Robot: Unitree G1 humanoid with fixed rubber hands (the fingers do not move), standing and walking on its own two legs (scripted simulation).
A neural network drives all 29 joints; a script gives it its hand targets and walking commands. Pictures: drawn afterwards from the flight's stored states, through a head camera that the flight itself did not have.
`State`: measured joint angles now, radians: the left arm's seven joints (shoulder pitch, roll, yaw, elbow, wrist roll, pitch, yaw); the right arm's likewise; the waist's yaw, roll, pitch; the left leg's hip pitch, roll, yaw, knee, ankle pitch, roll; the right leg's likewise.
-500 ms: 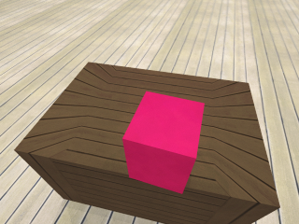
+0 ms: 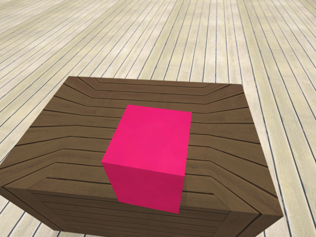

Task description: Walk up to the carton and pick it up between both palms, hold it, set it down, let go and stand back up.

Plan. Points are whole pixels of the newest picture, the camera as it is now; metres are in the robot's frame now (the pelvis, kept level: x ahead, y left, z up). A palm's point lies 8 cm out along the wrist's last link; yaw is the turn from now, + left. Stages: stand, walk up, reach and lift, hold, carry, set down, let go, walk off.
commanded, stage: walk up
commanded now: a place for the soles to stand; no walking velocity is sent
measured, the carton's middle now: (153, 159) +0.38 +0.03 -0.05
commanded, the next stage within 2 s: none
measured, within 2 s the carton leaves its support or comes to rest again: neither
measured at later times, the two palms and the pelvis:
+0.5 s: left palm (49, 224) +0.21 +0.31 -0.08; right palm out of the picture +0.14 -0.33 -0.11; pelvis +0.07 -0.01 -0.02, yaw -2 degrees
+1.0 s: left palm (43, 224) +0.21 +0.33 -0.09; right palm out of the picture +0.17 -0.31 -0.09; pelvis +0.07 +0.02 -0.01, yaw -6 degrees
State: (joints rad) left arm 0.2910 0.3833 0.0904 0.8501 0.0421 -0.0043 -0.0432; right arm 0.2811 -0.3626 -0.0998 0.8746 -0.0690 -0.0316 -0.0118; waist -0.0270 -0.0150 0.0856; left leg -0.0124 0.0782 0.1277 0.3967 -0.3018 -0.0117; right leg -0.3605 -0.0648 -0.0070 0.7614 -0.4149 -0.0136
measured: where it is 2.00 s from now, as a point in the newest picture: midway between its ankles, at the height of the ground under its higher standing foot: outside the picture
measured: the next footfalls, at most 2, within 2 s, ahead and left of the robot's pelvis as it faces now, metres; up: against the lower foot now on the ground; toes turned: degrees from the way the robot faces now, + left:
right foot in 0.06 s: +0.11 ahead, -0.13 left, +0.00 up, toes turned +2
left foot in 0.46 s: +0.06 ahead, +0.15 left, +0.00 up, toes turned +0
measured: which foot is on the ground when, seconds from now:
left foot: down 0.00-0.06, up 0.08-0.44, down 0.46-1.00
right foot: up 0.00-0.04, down 0.06-1.00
